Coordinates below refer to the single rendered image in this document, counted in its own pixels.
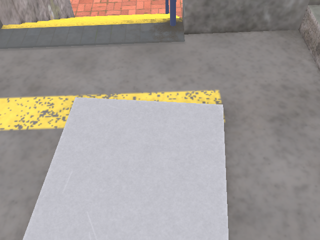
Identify stairs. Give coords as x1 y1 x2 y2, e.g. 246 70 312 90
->
22 13 179 24

